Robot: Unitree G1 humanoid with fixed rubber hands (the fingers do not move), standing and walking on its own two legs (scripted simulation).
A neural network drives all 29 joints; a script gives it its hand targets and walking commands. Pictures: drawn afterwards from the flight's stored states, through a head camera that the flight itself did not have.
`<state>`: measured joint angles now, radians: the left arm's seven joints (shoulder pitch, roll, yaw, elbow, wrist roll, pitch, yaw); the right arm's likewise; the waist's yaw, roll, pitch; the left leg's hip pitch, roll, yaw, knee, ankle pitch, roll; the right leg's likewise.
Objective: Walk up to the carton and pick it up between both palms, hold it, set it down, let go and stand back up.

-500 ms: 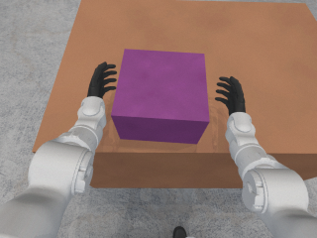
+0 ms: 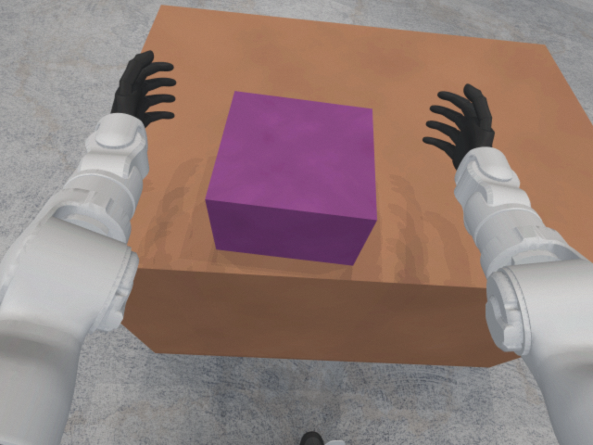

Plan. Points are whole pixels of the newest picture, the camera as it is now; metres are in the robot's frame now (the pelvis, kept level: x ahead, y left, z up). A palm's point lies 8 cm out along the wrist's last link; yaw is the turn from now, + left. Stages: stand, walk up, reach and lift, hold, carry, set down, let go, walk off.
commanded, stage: set down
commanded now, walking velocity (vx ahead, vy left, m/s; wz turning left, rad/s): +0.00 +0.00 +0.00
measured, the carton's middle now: (294, 179) +0.54 -0.03 -0.01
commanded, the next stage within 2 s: none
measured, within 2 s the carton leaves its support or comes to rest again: neither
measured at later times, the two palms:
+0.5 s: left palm (129, 159) +0.47 +0.19 +0.11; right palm (468, 189) +0.43 -0.24 +0.10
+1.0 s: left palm (118, 209) +0.41 +0.20 +0.08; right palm (468, 234) +0.37 -0.23 +0.08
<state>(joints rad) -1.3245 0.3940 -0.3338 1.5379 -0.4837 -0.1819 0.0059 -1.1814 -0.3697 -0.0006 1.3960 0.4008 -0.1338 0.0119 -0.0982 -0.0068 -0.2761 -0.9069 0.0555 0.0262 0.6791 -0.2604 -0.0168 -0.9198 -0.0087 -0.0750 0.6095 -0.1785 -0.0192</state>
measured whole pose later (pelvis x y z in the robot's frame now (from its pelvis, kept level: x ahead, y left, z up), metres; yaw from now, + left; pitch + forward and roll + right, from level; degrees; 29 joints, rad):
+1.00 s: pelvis +0.00 +0.00 +0.02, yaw -1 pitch +12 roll +0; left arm -0.76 0.32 -0.09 1.19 -0.33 -0.22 -0.04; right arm -0.65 -0.28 0.06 1.01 0.39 -0.16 -0.11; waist -0.06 0.00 -0.14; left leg -0.53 0.04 0.03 0.56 -0.25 -0.01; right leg -0.56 -0.01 -0.04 0.51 -0.16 -0.01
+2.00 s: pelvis +0.00 -0.01 +0.01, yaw +1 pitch +11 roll +0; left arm -0.60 0.34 -0.07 1.11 -0.30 -0.25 -0.07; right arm -0.50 -0.19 0.03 0.93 0.28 -0.21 -0.11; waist -0.08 -0.01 -0.13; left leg -0.55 0.03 -0.02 0.63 -0.28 -0.04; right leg -0.59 0.00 -0.06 0.63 -0.23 -0.03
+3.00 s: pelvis +0.03 +0.00 +0.04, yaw +0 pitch -2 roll -1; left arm 0.04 0.26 -0.02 0.55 -0.15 -0.06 -0.04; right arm 0.08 -0.16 -0.01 0.63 0.14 -0.22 -0.07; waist 0.00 0.00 0.02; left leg -0.12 0.04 0.01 0.42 -0.27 -0.02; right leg -0.15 0.02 -0.02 0.38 -0.19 -0.01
